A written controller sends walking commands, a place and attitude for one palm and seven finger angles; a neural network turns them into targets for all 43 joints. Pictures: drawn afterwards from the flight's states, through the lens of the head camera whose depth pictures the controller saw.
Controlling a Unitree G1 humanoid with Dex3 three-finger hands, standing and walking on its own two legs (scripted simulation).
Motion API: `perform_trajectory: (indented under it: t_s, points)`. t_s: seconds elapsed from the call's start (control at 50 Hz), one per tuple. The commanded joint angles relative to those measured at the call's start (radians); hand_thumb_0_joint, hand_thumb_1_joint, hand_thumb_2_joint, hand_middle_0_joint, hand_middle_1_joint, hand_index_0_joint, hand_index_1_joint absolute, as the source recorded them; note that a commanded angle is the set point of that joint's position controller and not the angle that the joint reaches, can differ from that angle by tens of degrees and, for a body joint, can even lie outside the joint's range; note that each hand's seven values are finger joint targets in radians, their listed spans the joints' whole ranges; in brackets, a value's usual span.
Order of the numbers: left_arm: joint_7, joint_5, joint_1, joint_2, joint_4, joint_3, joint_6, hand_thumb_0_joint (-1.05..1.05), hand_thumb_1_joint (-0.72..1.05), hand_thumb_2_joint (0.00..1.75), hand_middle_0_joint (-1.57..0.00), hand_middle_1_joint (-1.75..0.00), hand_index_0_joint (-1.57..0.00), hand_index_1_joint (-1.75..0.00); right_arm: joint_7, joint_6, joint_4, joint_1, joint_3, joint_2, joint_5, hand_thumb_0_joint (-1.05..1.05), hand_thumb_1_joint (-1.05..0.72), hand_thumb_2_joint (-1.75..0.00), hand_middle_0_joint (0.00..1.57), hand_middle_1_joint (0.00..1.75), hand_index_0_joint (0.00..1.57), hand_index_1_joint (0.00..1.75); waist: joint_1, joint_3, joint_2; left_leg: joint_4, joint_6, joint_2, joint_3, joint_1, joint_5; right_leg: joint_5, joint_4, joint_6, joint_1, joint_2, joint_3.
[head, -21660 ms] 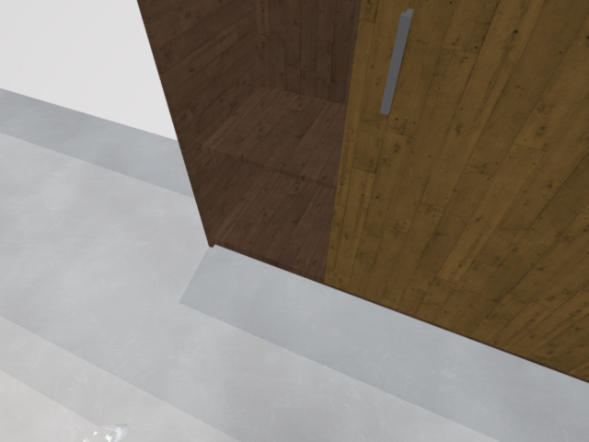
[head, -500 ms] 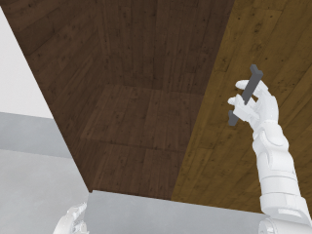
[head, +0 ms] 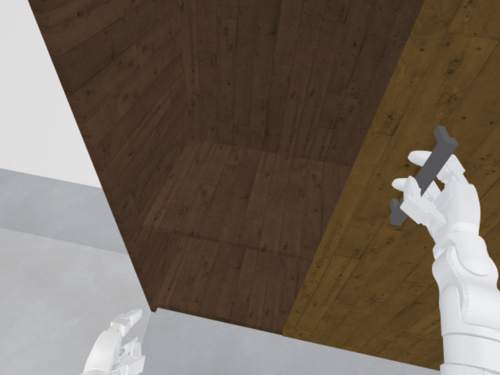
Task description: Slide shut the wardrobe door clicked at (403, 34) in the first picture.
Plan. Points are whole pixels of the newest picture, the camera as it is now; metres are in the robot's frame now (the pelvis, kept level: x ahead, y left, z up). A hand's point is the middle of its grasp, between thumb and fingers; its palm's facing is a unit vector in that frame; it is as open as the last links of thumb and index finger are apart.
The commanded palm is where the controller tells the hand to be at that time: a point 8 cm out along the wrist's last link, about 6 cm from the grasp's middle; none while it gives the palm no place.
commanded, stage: tug the door sideways, standing still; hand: right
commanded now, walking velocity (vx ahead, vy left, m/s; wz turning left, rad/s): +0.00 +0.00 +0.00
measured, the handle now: (416, 179) +0.41 -0.22 +0.16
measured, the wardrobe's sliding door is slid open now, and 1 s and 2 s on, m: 0.51 0.50 0.44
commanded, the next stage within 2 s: step sideways, sliding the door along in 0.58 s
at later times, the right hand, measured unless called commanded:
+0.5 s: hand (405, 197) +0.36 -0.18 +0.16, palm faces +0.20 +0.98 -0.03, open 5.7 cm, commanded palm +0.33 -0.18 +0.16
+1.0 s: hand (406, 197) +0.37 -0.19 +0.16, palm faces +0.23 +0.95 -0.20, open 5.8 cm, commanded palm +0.34 -0.21 +0.16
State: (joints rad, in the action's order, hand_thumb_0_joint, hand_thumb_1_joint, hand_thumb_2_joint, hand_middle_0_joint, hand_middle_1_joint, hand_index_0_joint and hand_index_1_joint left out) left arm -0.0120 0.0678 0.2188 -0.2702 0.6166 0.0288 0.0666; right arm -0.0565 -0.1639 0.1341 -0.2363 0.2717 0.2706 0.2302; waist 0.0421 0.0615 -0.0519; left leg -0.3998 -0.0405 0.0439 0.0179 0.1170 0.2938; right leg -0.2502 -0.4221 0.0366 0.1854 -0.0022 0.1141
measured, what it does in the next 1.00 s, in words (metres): steps on the spot: left foot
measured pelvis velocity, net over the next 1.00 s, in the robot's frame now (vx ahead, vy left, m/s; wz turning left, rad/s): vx -0.03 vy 0.00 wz -0.02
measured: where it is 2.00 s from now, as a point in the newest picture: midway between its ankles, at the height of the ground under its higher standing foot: outside the picture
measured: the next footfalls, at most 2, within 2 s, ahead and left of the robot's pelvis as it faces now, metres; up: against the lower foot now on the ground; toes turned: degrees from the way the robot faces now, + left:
left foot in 1.00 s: +0.05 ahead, +0.10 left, +0.00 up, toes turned +0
left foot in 1.58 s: +0.14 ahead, +0.26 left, +0.00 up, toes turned -7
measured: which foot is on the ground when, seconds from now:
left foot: down 0.00-0.82, up 0.84-0.98, down 1.00-1.00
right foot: down 0.00-1.00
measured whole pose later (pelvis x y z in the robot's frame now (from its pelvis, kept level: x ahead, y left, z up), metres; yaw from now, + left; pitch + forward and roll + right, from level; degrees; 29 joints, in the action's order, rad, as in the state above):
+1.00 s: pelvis -0.03 +0.00 -0.01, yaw -1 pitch -2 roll +0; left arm -0.06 0.03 0.17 -0.21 0.66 0.05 -0.02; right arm 0.10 0.03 0.34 -0.51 0.12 0.30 0.08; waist -0.03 -0.11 -0.06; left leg -0.58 -0.01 0.03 0.04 0.29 0.37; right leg -0.29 -0.57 0.03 0.25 -0.01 0.02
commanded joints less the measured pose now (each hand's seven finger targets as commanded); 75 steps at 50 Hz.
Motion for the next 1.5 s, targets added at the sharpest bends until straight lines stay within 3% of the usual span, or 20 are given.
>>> perform_trajectory:
  t_s: [0.0,0.12,0.24,0.36,0.44,0.52,0.58,0.66,0.68,0.7,0.74,0.84,0.96,1.04,1.08,1.18,1.22,1.3,1.38,1.48]
  points:
    - [-0.007,-0.002,-0.142,-0.101,-0.176,-0.04,0.06,0.0,0.9,0.9,-0.2,-0.3,-0.2,-0.3,-0.042,0.073,-0.413,-0.076,0.067,0.176,0.027,0.0,-0.9,-0.9,0.45,1.4,0.45,1.4,-0.1,0.317,0.036,-0.04,0.048,-0.057,0.003,-0.079,-0.79,0.665,-0.057,0.007,-0.228,0.028,-0.102]
    - [-0.023,0.001,-0.15,-0.098,-0.126,-0.043,0.073,0.0,0.9,0.9,-0.2,-0.3,-0.2,-0.3,-0.01,0.046,-0.38,-0.342,-0.057,0.076,0.015,0.0,-0.9,-0.9,0.45,1.4,0.45,1.4,-0.037,0.216,-0.018,-0.012,0.026,-0.037,0.011,0.061,-0.59,0.578,-0.078,-0.001,-0.236,0.025,-0.125]
    - [-0.023,-0.014,-0.1,-0.097,-0.104,-0.054,0.062,0.0,0.9,0.9,-0.2,-0.3,-0.2,-0.3,0.026,-0.003,-0.412,-0.427,-0.194,-0.013,-0.039,0.0,-0.9,-0.9,0.45,1.4,0.45,1.4,-0.018,0.364,0.023,-0.078,0.044,-0.05,0.015,0.036,-0.779,0.829,-0.133,-0.001,-0.318,0.022,-0.152]
    - [-0.023,-0.014,-0.145,-0.075,-0.084,-0.041,0.07,0.0,0.9,0.9,-0.2,-0.3,-0.2,-0.3,0.051,0.048,-0.345,-0.521,-0.352,-0.167,-0.043,0.0,-0.9,-0.9,0.45,1.4,0.45,1.4,0.005,0.234,0.071,-0.022,0.018,-0.037,0.034,0.133,-0.424,0.511,-0.076,-0.024,-0.283,0.026,-0.19]
    - [-0.007,-0.027,-0.108,-0.071,-0.078,-0.036,0.066,0.0,0.9,0.9,-0.2,-0.3,-0.2,-0.3,0.057,0.046,-0.389,-0.614,-0.398,-0.189,-0.069,0.0,-0.9,-0.9,0.45,1.4,0.45,1.4,-0.001,0.349,-0.115,-0.068,0.016,-0.042,0.03,0.169,-0.522,0.839,-0.129,-0.053,-0.411,0.034,-0.23]
    - [0.004,-0.024,-0.114,-0.072,-0.071,-0.045,0.064,0.0,0.9,0.9,-0.2,-0.3,-0.2,-0.3,0.066,0.039,-0.293,-0.633,-0.458,-0.239,-0.071,0.0,-0.9,-0.9,0.45,1.4,0.45,1.4,0.01,0.321,0.104,-0.056,0.02,-0.028,0.038,0.18,-0.43,0.741,-0.12,-0.055,-0.366,0.047,-0.248]
    - [0.005,-0.024,-0.128,-0.06,-0.07,-0.038,0.068,0.0,0.9,0.9,-0.2,-0.3,-0.2,-0.3,0.067,0.066,-0.238,-0.684,-0.506,-0.31,-0.076,0.0,-0.9,-0.9,0.45,1.4,0.45,1.4,0.026,0.276,0.094,-0.048,0.019,-0.028,0.044,0.199,-0.359,0.538,-0.096,-0.047,-0.319,0.033,-0.246]
    - [0.016,-0.027,-0.104,-0.062,-0.049,-0.036,0.073,0.0,0.9,0.9,-0.2,-0.3,-0.2,-0.3,0.079,0.101,-0.242,-0.851,-0.486,-0.265,-0.092,0.0,-0.9,-0.9,0.45,1.4,0.45,1.4,0.028,0.345,-0.071,-0.055,0.009,-0.025,0.037,0.257,-0.309,0.586,-0.105,-0.083,-0.409,0.035,-0.28]
    - [-0.023,-0.039,-0.11,-0.108,-0.063,-0.029,0.045,0.0,0.9,0.9,-0.2,-0.3,-0.2,-0.3,0.155,0.213,-0.289,-0.895,-0.028,0.335,-0.143,0.0,-0.9,-0.9,0.45,1.4,0.45,1.4,-0.054,0.261,-0.078,-0.053,0.016,-0.064,-0.04,0.249,-0.128,0.451,-0.052,0.0,-0.301,0.126,-0.281]
    - [-0.036,-0.053,-0.14,-0.052,-0.06,-0.015,0.027,0.0,0.9,0.9,-0.2,-0.3,-0.2,-0.3,0.151,0.241,-0.225,-0.824,-0.194,0.109,-0.152,0.0,-0.9,-0.9,0.45,1.4,0.45,1.4,-0.045,0.23,0.02,-0.045,0.023,-0.057,-0.024,0.221,-0.16,0.34,-0.034,0.008,-0.277,0.12,-0.282]
    - [-0.048,-0.053,-0.152,-0.054,-0.067,-0.017,0.021,0.0,0.9,0.9,-0.2,-0.3,-0.2,-0.3,0.133,0.276,-0.191,-0.785,-0.247,0.027,-0.139,0.0,-0.9,-0.9,0.45,1.4,0.45,1.4,-0.038,0.237,0.036,-0.098,0.029,-0.047,-0.011,0.228,-0.146,0.259,-0.008,0.022,-0.261,0.164,-0.326]
    - [-0.054,-0.058,-0.15,-0.061,-0.079,-0.031,-0.02,0.0,0.9,0.9,-0.2,-0.3,-0.2,-0.3,0.137,0.288,-0.124,-0.741,-0.187,0.099,-0.155,0.0,-0.9,-0.9,0.45,1.4,0.45,1.4,-0.02,0.266,-0.093,-0.42,0.029,-0.03,-0.044,0.437,0.246,0.387,0.039,0.133,-0.426,0.314,-0.503]
    - [-0.065,-0.039,-0.144,-0.079,-0.093,-0.025,-0.049,0.0,0.9,0.9,-0.2,-0.3,-0.2,-0.3,0.132,0.301,-0.051,-0.727,-0.137,0.155,-0.174,0.0,-0.9,-0.9,0.45,1.4,0.45,1.4,-0.036,0.212,-0.028,-0.04,0.016,-0.031,0.021,0.013,-0.044,0.276,-0.138,0.073,-0.058,0.214,-0.237]
    - [-0.067,-0.032,-0.147,-0.047,-0.07,-0.038,-0.049,0.0,0.9,0.9,-0.2,-0.3,-0.2,-0.3,0.125,0.279,0.014,-0.759,-0.202,0.101,-0.182,0.0,-0.9,-0.9,0.45,1.4,0.45,1.4,-0.015,0.081,0.267,0.207,-0.112,-0.247,-0.327,0.05,0.305,-0.299,-0.452,-0.003,0.226,0.004,-0.094]
    - [-0.072,-0.02,-0.126,-0.075,-0.046,-0.061,-0.034,0.0,0.9,0.9,-0.2,-0.3,-0.2,-0.3,0.13,0.284,0.005,-0.804,-0.2,0.089,-0.174,0.0,-0.9,-0.9,0.45,1.4,0.45,1.4,-0.036,0.05,0.206,0.239,-0.221,-0.346,-0.457,0.066,0.227,-0.27,-0.668,-0.014,0.283,0.028,-0.162]
    - [-0.078,-0.029,-0.095,-0.053,-0.021,-0.04,-0.005,0.0,0.9,0.9,-0.2,-0.3,-0.2,-0.3,0.148,0.328,-0.106,-0.804,-0.261,0.019,-0.169,0.0,-0.9,-0.9,0.45,1.4,0.45,1.4,0.013,0.198,-0.076,-0.241,-0.075,-0.149,-0.025,0.13,-0.241,0.16,0.111,0.004,-0.22,0.087,-0.144]
    - [-0.061,-0.035,-0.119,-0.073,-0.05,-0.063,-0.019,0.0,0.9,0.9,-0.2,-0.3,-0.2,-0.3,0.142,0.337,-0.136,-0.796,-0.314,-0.015,-0.157,0.0,-0.9,-0.9,0.45,1.4,0.45,1.4,-0.008,0.185,-0.288,-0.581,0.007,-0.052,-0.036,0.512,0.162,0.584,0.109,0.144,-0.485,0.43,-0.63]
    - [-0.043,-0.034,-0.123,-0.062,-0.051,-0.07,-0.037,0.0,0.9,0.9,-0.2,-0.3,-0.2,-0.3,0.121,0.308,-0.181,-0.805,-0.305,-0.027,-0.162,0.0,-0.9,-0.9,0.45,1.4,0.45,1.4,-0.005,0.159,0.049,-0.591,0.021,-0.11,-0.118,0.598,0.146,0.704,-0.04,0.216,-0.502,0.435,-0.49]
    - [-0.031,-0.028,-0.13,-0.073,-0.062,-0.074,-0.021,0.0,0.9,0.9,-0.2,-0.3,-0.2,-0.3,0.116,0.309,-0.161,-0.831,-0.392,-0.115,-0.18,0.0,-0.9,-0.9,0.45,1.4,0.45,1.4,-0.005,0.196,-0.14,-0.336,0.033,-0.073,0.028,0.242,-0.021,0.601,-0.035,0.116,-0.285,0.303,-0.201]
    - [-0.013,-0.016,-0.161,-0.061,-0.083,-0.073,-0.005,0.0,0.9,0.9,-0.2,-0.3,-0.2,-0.3,0.099,0.316,-0.165,-0.874,-0.476,-0.18,-0.173,0.0,-0.9,-0.9,0.45,1.4,0.45,1.4,-0.013,0.156,-0.204,-0.193,0.04,-0.04,0.093,0.087,-0.067,0.556,-0.106,0.065,-0.198,0.293,-0.173]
